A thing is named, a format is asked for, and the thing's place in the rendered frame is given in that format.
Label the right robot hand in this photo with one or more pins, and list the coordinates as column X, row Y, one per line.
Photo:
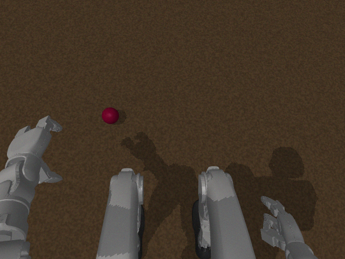
column 284, row 229

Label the left robot hand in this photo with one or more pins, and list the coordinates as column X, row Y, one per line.
column 35, row 141

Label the left robot arm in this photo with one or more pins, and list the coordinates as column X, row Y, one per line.
column 17, row 183

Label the ball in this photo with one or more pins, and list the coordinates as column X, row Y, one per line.
column 110, row 115

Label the right robot arm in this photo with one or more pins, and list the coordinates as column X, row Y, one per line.
column 298, row 250

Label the right robot foot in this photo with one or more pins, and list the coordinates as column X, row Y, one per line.
column 202, row 253

